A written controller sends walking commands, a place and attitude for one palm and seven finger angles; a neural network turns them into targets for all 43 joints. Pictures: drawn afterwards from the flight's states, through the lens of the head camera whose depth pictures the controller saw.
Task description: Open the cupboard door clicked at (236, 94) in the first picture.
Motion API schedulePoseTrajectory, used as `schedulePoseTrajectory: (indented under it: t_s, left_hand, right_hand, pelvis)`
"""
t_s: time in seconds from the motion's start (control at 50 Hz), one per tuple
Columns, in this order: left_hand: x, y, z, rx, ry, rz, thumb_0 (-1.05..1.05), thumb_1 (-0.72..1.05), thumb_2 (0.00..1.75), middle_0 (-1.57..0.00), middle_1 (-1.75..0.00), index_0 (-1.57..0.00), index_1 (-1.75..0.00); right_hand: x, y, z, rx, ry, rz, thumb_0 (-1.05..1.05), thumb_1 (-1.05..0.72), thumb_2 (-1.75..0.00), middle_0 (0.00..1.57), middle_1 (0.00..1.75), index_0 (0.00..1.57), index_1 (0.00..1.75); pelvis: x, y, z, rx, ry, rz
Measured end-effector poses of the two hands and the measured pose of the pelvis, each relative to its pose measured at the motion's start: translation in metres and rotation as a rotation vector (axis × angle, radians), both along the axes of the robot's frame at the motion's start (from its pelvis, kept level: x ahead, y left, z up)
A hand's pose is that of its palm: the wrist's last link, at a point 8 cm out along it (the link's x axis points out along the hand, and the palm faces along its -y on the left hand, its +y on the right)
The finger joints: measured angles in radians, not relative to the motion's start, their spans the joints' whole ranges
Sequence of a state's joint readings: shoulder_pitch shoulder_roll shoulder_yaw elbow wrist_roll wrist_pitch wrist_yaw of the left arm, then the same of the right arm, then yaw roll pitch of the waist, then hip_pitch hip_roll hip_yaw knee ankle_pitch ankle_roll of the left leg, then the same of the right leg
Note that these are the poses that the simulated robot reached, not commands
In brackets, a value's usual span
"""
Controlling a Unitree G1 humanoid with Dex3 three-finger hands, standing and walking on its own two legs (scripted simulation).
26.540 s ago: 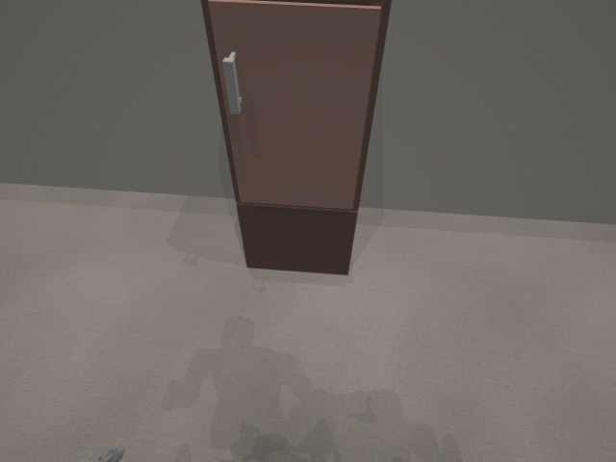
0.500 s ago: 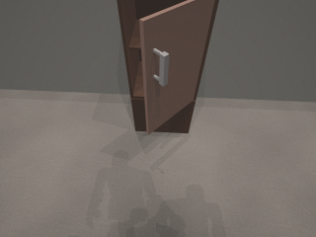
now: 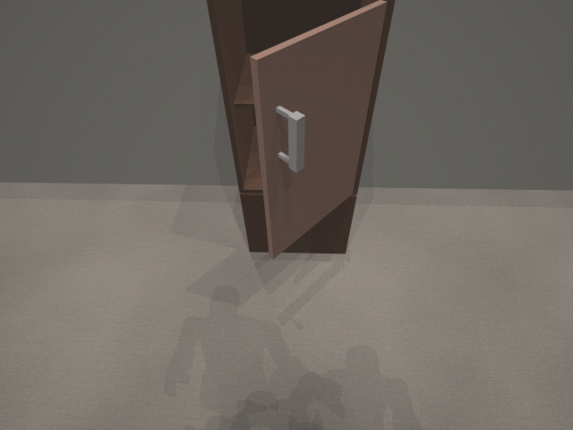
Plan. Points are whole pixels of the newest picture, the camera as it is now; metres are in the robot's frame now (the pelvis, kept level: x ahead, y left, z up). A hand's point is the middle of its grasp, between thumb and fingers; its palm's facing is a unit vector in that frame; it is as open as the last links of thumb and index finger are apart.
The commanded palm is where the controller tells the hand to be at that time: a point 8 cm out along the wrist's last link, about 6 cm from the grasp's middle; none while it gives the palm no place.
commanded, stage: let the arm hang, fingers relaxed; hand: left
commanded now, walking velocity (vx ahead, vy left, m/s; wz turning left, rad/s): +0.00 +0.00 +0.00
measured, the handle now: (289, 139) +0.64 +0.03 +0.04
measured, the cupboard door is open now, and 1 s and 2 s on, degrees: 47 47 47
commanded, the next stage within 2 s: look to check the result in 0.06 s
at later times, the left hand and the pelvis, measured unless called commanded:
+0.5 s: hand out of the picture +0.10 +0.22 -0.15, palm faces -0.02 -0.94 -0.34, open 7.4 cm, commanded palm none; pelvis +0.03 -0.01 +0.00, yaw +0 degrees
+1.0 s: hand out of the picture +0.12 +0.20 -0.16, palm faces -0.06 -0.95 -0.30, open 7.4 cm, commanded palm none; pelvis +0.04 -0.02 +0.00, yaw -4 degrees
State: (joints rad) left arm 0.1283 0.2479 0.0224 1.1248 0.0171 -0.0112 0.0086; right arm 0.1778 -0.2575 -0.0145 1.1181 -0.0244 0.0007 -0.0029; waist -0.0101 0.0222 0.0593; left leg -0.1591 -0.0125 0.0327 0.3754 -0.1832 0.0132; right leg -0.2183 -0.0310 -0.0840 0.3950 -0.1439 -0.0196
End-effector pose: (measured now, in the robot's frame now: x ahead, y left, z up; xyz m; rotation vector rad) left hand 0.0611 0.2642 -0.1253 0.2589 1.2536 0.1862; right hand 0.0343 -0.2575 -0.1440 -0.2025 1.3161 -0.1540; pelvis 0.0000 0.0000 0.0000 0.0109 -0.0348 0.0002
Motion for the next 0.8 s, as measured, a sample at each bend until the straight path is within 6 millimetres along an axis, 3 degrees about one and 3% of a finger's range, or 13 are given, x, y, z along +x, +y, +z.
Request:
schedulePoseTrajectory:
  t_s: [0.34,0.8]
  left_hand:
    - [0.019,0.004,0.006,0.032,0.025,-0.002,0.0,0.91,0.9,-0.2,-0.3,-0.2,-0.3]
    - [0.055,-0.006,0.01,0.038,-0.013,-0.027,0.0,0.91,0.9,-0.2,-0.3,-0.2,-0.3]
  right_hand:
    - [0.039,-0.025,0.008,-0.04,-0.01,0.026,0.01,-0.91,-0.9,0.2,0.3,0.2,0.3]
    - [0.057,-0.036,0.009,-0.042,-0.01,0.018,0.01,-0.91,-0.9,0.2,0.3,0.2,0.3]
  pelvis:
    - [0.021,-0.009,0.004,-0.004,0.009,0.003]
    - [0.041,-0.019,0.005,-0.005,0.016,-0.004]
